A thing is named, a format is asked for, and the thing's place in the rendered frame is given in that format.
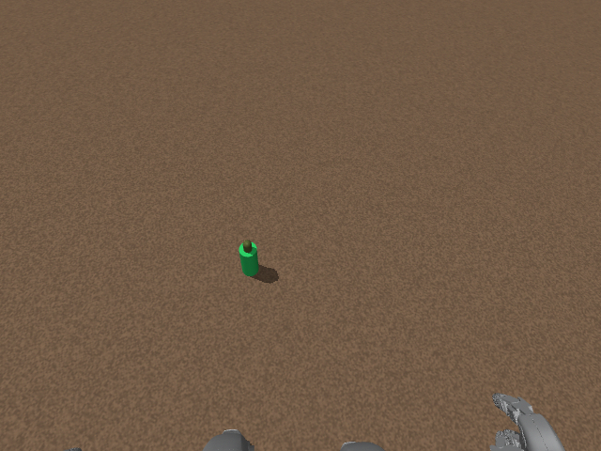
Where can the right robot hand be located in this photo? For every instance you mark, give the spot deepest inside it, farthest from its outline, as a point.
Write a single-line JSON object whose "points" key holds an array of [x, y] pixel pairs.
{"points": [[536, 433]]}

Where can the bottle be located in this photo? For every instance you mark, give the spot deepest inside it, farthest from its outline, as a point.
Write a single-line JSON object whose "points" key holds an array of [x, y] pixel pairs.
{"points": [[248, 258]]}

